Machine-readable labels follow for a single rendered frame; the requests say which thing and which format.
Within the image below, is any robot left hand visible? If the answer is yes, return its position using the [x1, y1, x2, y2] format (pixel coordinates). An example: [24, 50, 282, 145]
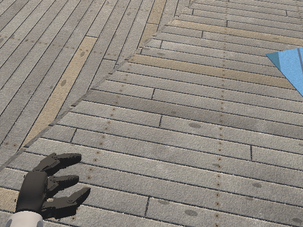
[14, 152, 91, 219]

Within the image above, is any robot left forearm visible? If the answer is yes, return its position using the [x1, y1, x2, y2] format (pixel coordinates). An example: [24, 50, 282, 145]
[6, 211, 44, 227]

